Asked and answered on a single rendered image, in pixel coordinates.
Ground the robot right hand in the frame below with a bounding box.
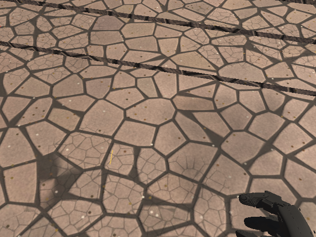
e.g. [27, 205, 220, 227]
[235, 191, 316, 237]

